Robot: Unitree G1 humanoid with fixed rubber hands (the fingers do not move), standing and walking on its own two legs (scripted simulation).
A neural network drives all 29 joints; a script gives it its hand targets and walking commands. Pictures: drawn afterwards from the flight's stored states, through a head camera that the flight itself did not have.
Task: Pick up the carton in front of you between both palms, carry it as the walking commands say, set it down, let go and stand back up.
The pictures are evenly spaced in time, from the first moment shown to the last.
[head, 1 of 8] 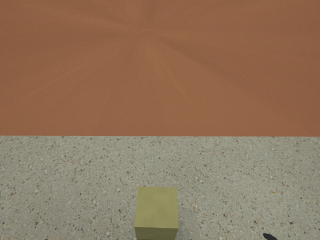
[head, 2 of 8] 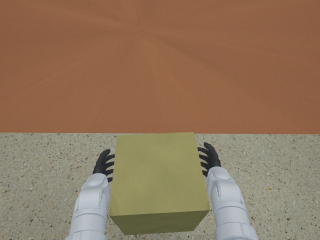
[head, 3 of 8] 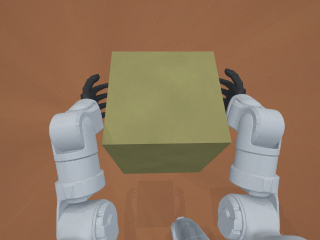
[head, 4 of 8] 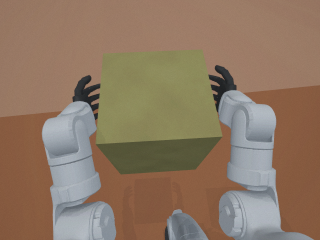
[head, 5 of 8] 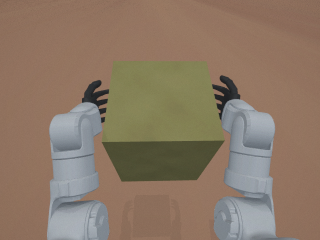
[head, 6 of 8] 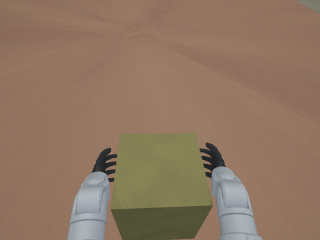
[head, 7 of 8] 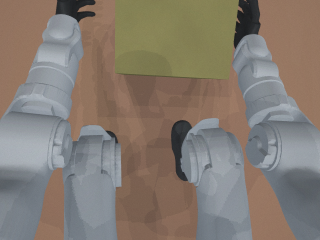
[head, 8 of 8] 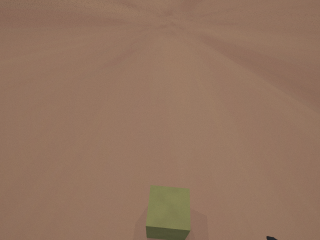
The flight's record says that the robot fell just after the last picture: no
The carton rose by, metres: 1.25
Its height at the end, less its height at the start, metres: +0.53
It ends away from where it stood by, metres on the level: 5.97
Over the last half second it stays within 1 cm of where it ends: yes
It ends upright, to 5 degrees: yes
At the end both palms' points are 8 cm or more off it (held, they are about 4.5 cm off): yes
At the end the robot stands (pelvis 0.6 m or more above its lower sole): yes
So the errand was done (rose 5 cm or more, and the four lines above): yes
